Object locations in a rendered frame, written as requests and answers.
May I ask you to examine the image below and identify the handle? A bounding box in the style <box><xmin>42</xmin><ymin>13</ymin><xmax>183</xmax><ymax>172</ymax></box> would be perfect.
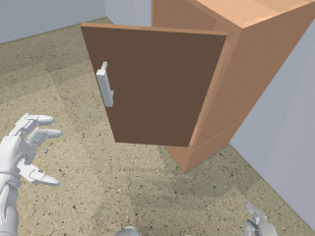
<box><xmin>96</xmin><ymin>61</ymin><xmax>114</xmax><ymax>107</ymax></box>

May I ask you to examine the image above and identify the right robot hand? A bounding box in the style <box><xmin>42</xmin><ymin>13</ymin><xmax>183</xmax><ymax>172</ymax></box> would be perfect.
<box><xmin>240</xmin><ymin>202</ymin><xmax>278</xmax><ymax>236</ymax></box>

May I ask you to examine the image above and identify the robot left forearm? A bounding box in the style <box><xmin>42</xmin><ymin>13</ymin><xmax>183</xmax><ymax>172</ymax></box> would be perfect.
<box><xmin>0</xmin><ymin>172</ymin><xmax>22</xmax><ymax>236</ymax></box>

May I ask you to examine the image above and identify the cupboard door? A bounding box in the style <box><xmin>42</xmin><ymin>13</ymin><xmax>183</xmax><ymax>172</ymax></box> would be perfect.
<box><xmin>80</xmin><ymin>23</ymin><xmax>227</xmax><ymax>148</ymax></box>

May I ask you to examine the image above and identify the left robot hand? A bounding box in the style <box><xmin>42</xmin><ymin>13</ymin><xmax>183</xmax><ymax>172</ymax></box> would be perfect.
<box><xmin>0</xmin><ymin>113</ymin><xmax>63</xmax><ymax>187</ymax></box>

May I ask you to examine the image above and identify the robot left shin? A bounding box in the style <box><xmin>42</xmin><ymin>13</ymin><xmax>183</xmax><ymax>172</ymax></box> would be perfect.
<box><xmin>125</xmin><ymin>226</ymin><xmax>135</xmax><ymax>230</ymax></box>

